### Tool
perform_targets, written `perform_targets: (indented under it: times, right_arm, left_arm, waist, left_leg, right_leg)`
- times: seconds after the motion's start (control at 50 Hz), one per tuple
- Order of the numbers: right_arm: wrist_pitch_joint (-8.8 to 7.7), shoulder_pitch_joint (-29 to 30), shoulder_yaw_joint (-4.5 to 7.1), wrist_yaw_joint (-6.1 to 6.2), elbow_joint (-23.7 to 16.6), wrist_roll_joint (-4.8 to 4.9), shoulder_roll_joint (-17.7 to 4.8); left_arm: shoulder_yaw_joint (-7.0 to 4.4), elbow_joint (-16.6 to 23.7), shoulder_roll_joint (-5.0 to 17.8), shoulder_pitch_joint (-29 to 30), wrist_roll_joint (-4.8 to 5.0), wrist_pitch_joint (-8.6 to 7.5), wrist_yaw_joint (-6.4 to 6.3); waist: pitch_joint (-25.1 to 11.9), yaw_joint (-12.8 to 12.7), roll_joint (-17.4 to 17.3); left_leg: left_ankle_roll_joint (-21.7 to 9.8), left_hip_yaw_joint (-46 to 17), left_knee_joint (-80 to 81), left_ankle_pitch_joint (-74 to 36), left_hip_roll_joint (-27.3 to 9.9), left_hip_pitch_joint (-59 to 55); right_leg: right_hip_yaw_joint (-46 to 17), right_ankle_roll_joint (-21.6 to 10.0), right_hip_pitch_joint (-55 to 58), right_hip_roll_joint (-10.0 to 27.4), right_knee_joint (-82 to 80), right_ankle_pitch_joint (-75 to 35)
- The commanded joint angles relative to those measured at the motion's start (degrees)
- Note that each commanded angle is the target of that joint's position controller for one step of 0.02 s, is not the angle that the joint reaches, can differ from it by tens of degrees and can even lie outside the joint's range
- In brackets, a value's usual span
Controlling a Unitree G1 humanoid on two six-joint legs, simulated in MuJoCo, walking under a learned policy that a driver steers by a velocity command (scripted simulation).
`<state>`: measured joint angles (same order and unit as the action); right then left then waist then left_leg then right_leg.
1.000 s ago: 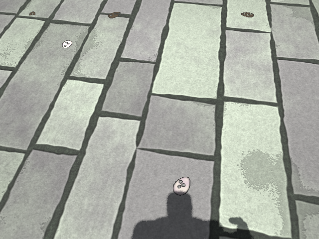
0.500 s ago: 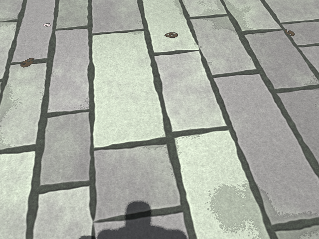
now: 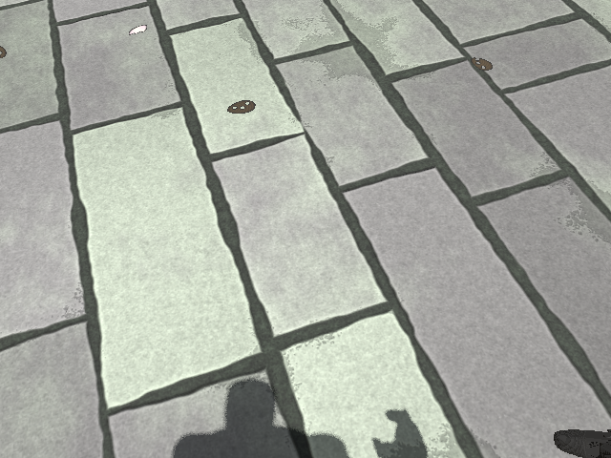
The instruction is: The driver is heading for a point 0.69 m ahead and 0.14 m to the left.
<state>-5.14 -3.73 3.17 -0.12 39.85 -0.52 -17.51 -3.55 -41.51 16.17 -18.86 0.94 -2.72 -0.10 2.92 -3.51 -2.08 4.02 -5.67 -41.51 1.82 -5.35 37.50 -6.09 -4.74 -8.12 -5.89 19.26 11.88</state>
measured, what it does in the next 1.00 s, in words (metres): walks ahead, turning left: left foot, then right foot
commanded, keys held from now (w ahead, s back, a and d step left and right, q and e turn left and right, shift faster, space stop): w+q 0.78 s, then no key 0.22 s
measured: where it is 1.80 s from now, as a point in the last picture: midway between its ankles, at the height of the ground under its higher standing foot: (299, 366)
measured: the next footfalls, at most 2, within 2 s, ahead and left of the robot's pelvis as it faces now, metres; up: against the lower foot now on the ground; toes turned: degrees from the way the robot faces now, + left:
left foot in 0.18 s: +0.30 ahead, +0.15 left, +0.00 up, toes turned -1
right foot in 0.68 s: +0.59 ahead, -0.02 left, +0.00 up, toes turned +19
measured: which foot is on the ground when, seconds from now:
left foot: up 0.00-0.16, down 0.18-0.68, up 0.70-1.00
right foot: down 0.00-0.20, up 0.22-0.66, down 0.68-1.00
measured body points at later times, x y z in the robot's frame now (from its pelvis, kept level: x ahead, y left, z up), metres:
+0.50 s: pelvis +0.29 +0.07 +0.00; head +0.32 +0.09 +0.45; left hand +0.46 +0.34 -0.09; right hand +0.35 -0.20 -0.11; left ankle +0.26 +0.15 -0.75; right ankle +0.45 -0.09 -0.69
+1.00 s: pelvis +0.54 +0.08 +0.00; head +0.58 +0.09 +0.45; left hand +0.48 +0.36 -0.12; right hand +0.81 -0.09 -0.10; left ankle +0.60 +0.26 -0.70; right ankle +0.55 -0.03 -0.75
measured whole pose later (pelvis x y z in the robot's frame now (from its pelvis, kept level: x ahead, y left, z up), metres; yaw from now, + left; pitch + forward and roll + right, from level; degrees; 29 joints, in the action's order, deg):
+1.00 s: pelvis +0.54 +0.08 +0.00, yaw +22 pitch +2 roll -2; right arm -1.2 -8.2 3.2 -0.2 38.0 0.2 -17.7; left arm -3.5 -47.2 15.9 -15.9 0.2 -4.2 0.5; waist 3.6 -3.8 -2.5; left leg 1.8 -3.4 -43.8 9.3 -2.9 34.2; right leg 3.8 -1.3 -6.9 -1.8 17.1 11.7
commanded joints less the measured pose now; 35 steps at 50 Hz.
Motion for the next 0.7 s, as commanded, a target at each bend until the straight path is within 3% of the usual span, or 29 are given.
perform_targets:
  times: [0.02,0.08,0.12,0.16,0.18,0.2,0.22,0.24,0.26,0.28,0.3,0.34,0.38,0.44,0.52,0.58,0.62,0.66,0.68,0.7]
  right_arm:
    - [-1.22,4.99,0.11,-1.01,-3.88,0.64,-2.47]
    - [-1.8,6.6,0.39,-1.95,-4.43,1.0,-3.9]
    - [-1.87,5.98,0.67,-2.21,-4.72,1.11,-4.89]
    - [-1.92,0.94,1.45,-2.15,-3.64,1.17,-6.38]
    - [-1.94,-6.2,2.46,-1.96,-1.56,0.95,-8.05]
    - [-1.86,-15.13,3.05,-1.93,-0.17,0.47,-10.74]
    - [-1.48,-19.25,4.35,-2.37,1.09,0.37,-15.36]
    - [-1.35,-19.47,3.07,-2.85,1.32,2.32,-10.29]
    - [-1.06,-16.03,2.22,-2.54,0.5,2.23,-7.4]
    - [-0.59,-13.86,2.01,-2.23,-0.32,1.3,-7.03]
    - [-0.24,-12.47,1.73,-2.05,-0.58,0.95,-6.45]
    - [-0.14,-11.7,1.36,-1.55,-0.97,0.61,-5.77]
    - [0.04,-12.25,1.54,-0.94,-0.85,1.13,-6.33]
    - [0.52,-13.98,2.28,0.14,0.01,1.65,-8.32]
    - [1.58,-17.79,2.47,1.06,1.54,2.07,-8.65]
    - [2.39,-20.03,2.44,1.37,2.35,2.34,-8.16]
    - [2.85,-19.67,2.65,1.61,2.28,2.3,-8.33]
    - [3.19,-17.81,2.67,1.58,1.69,2.17,-7.86]
    - [3.07,-16.89,2.0,1.31,0.89,1.81,-5.97]
    - [2.86,-17.25,0.84,1.18,-0.47,0.62,-2.78]
  left_arm:
    - [-2.48,2.41,9.59,-0.71,0.17,-0.74,-0.76]
    - [-2.28,0.65,9.27,-2.92,-0.01,-0.72,-0.65]
    - [-2.46,-0.27,9.8,-3.23,-0.27,-0.44,-0.66]
    - [-2.56,-0.48,10.25,-1.74,-0.32,-0.09,-0.72]
    - [-2.17,-0.31,9.56,-1.15,-0.63,0.15,-0.81]
    - [-1.22,0.87,7.86,-1.52,-1.54,0.31,-1.15]
    - [-0.07,1.74,3.77,-8.59,-1.06,-0.59,-0.85]
    - [-0.05,2.0,6.69,-6.21,-0.87,-1.63,-0.55]
    - [-0.81,3.25,9.56,0.37,0.46,-2.43,-0.06]
    - [-0.47,4.25,8.93,4.69,0.23,-3.19,0.1]
    - [-0.58,5.04,8.35,7.03,-0.92,-3.74,0.2]
    - [-0.7,5.35,7.34,6.14,-1.99,-3.81,0.2]
    - [-0.4,5.35,5.9,5.61,-2.15,-3.24,0.05]
    - [0.3,6.79,4.35,11.44,-1.92,-2.9,-0.17]
    - [0.63,8.1,3.35,18.93,-1.28,-3.59,0.47]
    - [0.23,9.06,4.25,22.36,-0.74,-4.19,1.08]
    - [-0.37,9.03,5.52,22.07,-0.51,-4.64,1.28]
    - [-1.43,7.57,7.26,16.26,-0.46,-5.05,0.96]
    - [-2.3,6.46,9.05,10.09,-1.08,-5.24,0.52]
    - [-3.2,5.63,12.39,0.79,-1.64,-5.02,-0.07]
  waist:
    - [-2.46,-1.06,6.94]
    - [-1.1,-1.95,7.64]
    - [-0.24,-1.25,8.38]
    - [-2.29,1.83,8.78]
    - [-7.39,5.37,7.38]
    - [-15.76,8.7,2.38]
    - [-21.06,5.66,-13.73]
    - [-19.69,7.1,-12.05]
    - [-11.09,7.91,-6.57]
    - [-7.39,7.64,-0.93]
    - [-3.78,6.56,1.84]
    - [-4.21,4.19,-1.1]
    - [-4.61,3.47,-1.87]
    - [-2.6,4.99,-1.59]
    - [-2.6,7.7,-2.39]
    - [-2.45,8.31,-2.89]
    - [-2.31,7.31,-3.98]
    - [-4.12,3.68,-5.03]
    - [-9.11,0.54,-3.89]
    - [-17.7,-2.84,2.96]
  left_leg:
    - [0.1,3.54,8.56,-9.95,3.26,-8.08]
    - [-2.55,3.1,11.77,-8.16,2.71,-5.69]
    - [-5.0,3.55,12.52,-2.41,2.71,-4.29]
    - [-7.87,6.07,14.09,2.25,4.93,-10.34]
    - [-9.84,6.95,14.67,0.37,6.15,-20.16]
    - [-13.62,-3.12,13.2,-2.63,-1.16,-35.58]
    - [-23.59,-30.24,18.34,8.78,-12.7,-54.64]
    - [-23.58,-41.14,25.23,21.84,-13.67,-56.9]
    - [-21.03,-33.86,25.91,23.16,-12.47,-50.56]
    - [-19.62,-27.96,26.48,18.47,-10.05,-44.03]
    - [-19.5,-24.01,27.47,12.34,-8.12,-38.52]
    - [-19.18,-19.33,28.72,2.58,-4.94,-34.3]
    - [-19.79,-16.45,29.59,-1.62,-4.07,-31.78]
    - [-18.85,-12.48,30.04,-4.24,-2.18,-27.6]
    - [-15.94,-11.32,28.36,-2.59,-0.01,-25.33]
    - [-15.17,-15.06,25.27,0.12,-1.15,-28.33]
    - [-14.48,-18.28,22.69,0.43,-2.25,-30.91]
    - [-12.95,-18.89,17.7,-3.87,-1.36,-30.53]
    - [-11.3,-16.56,9.5,-5.42,1.39,-27.6]
    - [-9.21,-11.3,-6.39,5.71,5.43,-19.73]
  right_leg:
    - [-7.42,-7.66,-3.99,12.09,-6.14,-8.18]
    - [-9.3,-7.23,2.75,15.76,-3.53,-8.62]
    - [-9.98,-6.53,7.59,18.32,-2.03,-13.95]
    - [-7.46,-4.97,10.19,17.54,4.04,-29.79]
    - [-4.41,-3.73,9.38,14.69,13.22,-38.32]
    - [-1.72,-1.85,1.47,11.48,28.31,-29.55]
    - [2.59,3.57,-21.52,1.46,49.22,4.21]
    - [-1.94,3.62,-31.16,2.22,54.41,18.74]
    - [-2.4,3.16,-35.25,5.28,55.7,14.41]
    - [-1.17,2.82,-34.36,7.13,53.37,10.73]
    - [-0.4,3.18,-34.01,8.49,49.03,8.27]
    - [-0.04,4.31,-29.11,9.94,42.35,5.45]
    - [1.2,6.01,-27.96,9.85,37.63,5.2]
    - [2.26,8.22,-26.99,8.81,26.02,-2.47]
    - [2.46,8.72,-21.18,5.7,13.87,-15.2]
    - [1.24,7.9,-19.31,4.53,9.41,-14.81]
    - [0.44,6.75,-17.45,4.49,7.23,-11.35]
    - [1.51,4.31,-9.0,4.77,4.04,-9.5]
    - [-0.19,1.88,1.96,8.05,4.18,-9.43]
    - [-10.22,-1.83,17.08,18.19,5.67,-5.97]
